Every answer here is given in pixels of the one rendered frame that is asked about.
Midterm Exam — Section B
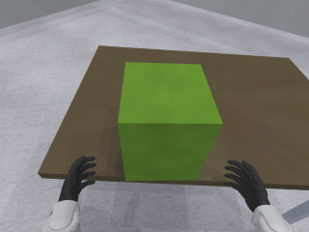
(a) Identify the robot left forearm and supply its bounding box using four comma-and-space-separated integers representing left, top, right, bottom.
42, 200, 81, 232

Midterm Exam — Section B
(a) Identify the robot right hand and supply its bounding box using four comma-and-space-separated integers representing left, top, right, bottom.
224, 160, 270, 213

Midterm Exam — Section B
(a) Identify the robot right forearm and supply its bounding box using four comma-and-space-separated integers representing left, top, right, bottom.
251, 205, 294, 232

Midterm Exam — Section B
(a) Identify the robot left hand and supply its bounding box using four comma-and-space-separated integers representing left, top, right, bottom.
58, 156, 97, 202

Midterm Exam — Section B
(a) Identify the carton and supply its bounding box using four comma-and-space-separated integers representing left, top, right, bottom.
118, 62, 223, 182

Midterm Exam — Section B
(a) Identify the table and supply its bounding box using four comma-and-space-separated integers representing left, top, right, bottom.
38, 45, 309, 225

